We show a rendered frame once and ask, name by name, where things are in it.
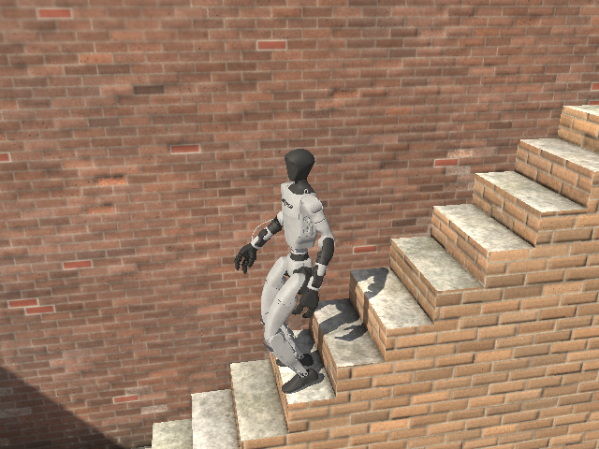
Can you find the right robot foot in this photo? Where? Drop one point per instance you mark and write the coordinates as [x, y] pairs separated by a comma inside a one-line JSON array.
[[307, 360]]

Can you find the robot right hand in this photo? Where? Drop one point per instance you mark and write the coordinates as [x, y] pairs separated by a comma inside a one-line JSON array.
[[249, 253]]

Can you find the robot left hand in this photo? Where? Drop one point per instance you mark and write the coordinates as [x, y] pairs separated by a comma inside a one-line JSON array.
[[310, 300]]

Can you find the right robot shin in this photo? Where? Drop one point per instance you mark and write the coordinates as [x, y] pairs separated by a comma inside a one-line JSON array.
[[289, 337]]

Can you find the robot right forearm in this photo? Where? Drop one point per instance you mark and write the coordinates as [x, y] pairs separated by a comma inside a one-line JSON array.
[[266, 233]]

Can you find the robot left forearm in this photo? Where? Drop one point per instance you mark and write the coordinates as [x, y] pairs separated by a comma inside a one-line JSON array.
[[323, 258]]

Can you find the robot left upper arm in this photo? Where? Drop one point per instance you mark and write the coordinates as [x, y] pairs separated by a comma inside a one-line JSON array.
[[313, 207]]

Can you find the robot right upper arm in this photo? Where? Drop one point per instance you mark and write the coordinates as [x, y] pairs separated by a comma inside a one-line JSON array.
[[280, 214]]

